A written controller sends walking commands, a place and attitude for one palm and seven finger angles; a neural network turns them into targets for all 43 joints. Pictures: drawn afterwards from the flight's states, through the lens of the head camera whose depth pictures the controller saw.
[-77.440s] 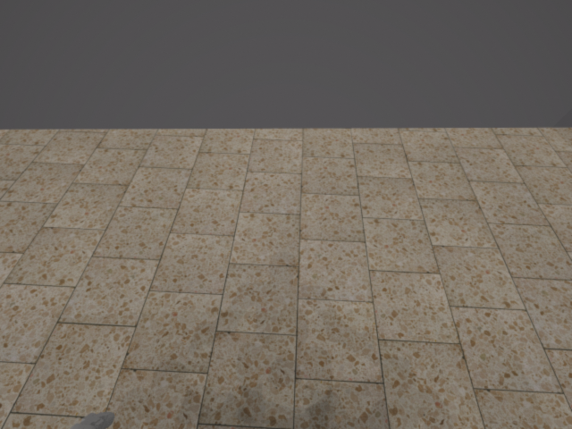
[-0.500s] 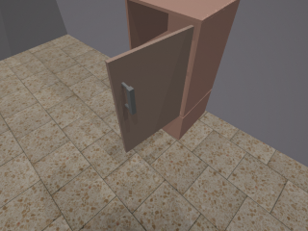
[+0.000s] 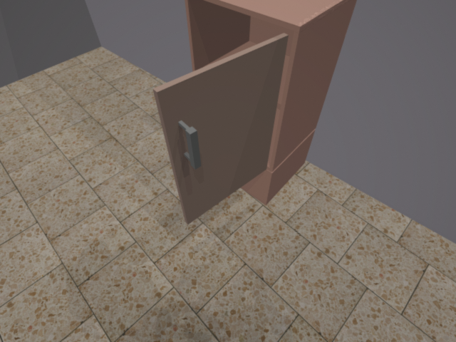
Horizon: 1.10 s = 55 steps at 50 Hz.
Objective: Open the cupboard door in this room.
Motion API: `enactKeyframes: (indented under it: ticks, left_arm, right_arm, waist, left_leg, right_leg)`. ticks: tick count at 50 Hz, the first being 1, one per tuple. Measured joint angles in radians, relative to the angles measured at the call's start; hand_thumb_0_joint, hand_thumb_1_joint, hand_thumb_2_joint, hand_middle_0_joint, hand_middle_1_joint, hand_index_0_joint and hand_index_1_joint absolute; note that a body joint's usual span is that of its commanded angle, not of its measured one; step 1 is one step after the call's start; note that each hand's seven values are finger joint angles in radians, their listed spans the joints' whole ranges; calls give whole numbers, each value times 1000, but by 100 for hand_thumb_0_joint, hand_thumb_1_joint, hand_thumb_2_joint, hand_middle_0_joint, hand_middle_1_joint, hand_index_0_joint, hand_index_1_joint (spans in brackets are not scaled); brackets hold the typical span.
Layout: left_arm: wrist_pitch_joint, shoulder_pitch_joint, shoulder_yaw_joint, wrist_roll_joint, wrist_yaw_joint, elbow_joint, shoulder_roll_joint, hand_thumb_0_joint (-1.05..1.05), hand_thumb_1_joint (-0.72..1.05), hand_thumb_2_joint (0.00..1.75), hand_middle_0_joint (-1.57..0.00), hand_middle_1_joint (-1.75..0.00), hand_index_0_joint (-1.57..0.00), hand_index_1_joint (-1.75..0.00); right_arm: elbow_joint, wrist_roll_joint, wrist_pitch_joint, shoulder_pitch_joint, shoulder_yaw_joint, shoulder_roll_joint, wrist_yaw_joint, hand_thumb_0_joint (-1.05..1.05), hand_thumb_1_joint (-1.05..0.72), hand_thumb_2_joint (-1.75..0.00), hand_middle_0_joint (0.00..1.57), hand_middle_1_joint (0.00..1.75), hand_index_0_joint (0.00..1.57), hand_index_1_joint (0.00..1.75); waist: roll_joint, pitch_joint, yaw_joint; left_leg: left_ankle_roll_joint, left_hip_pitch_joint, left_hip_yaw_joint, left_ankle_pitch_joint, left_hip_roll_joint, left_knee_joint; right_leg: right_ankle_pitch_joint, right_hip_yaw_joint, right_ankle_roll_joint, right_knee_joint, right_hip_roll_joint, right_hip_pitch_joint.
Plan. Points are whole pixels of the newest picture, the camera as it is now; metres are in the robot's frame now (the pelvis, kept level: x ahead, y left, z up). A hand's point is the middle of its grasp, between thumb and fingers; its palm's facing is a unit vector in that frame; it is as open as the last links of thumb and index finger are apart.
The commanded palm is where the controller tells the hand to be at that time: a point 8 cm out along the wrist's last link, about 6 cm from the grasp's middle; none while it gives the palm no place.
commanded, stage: look to check the result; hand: left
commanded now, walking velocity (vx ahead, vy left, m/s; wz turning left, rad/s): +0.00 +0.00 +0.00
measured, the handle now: (189, 145) +0.59 +0.14 -0.05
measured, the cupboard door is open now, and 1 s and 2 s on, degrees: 81 81 81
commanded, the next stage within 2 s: stand and wait in 0.18 s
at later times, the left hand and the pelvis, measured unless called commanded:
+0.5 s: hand out of the picture +0.07 +0.22 -0.16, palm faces -0.01 -0.95 -0.30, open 7.4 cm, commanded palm none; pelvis +0.01 -0.01 +0.00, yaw +0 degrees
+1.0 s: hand out of the picture +0.08 +0.22 -0.16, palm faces -0.01 -0.95 -0.31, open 7.4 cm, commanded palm none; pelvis +0.02 -0.01 +0.00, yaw +0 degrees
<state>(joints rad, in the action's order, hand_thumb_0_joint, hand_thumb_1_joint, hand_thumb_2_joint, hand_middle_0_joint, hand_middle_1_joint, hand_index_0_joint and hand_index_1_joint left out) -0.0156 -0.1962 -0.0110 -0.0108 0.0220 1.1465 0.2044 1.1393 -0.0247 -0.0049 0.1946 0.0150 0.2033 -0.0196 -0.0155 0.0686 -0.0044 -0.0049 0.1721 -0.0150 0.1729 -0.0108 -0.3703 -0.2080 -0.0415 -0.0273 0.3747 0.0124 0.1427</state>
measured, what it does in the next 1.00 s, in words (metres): stands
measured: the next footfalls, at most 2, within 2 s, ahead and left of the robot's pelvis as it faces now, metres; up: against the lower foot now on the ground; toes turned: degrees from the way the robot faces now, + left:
none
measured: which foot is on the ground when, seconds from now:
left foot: down 0.00-1.00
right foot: down 0.00-1.00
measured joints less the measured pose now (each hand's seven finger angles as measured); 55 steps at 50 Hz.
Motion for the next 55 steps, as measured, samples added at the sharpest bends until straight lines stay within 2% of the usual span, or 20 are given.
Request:
enactKeyframes:
  ticks: [25, 55]
  left_arm:
    - [-10, 67, -2, 0, -7, -8, 63, 0, 90, 90, -20, -30, -20, -30]
    - [-9, 62, 2, 2, -8, -4, 69, 0, 90, 90, -20, -30, -20, -30]
  right_arm:
    - [-3, 0, 5, -62, -3, 68, 8, 1, -91, -90, 20, 30, 20, 30]
    - [1, 2, 5, -63, -7, 74, 7, 1, -91, -90, 20, 30, 20, 30]
  waist:
    - [-4, -8, -1]
    - [1, -13, -1]
  left_leg:
    - [-11, -37, 4, -8, -7, 48]
    - [-16, -62, -2, 1, -14, 67]
  right_leg:
    - [6, -3, -8, -46, 8, -37]
    - [3, 3, -12, -71, 16, -62]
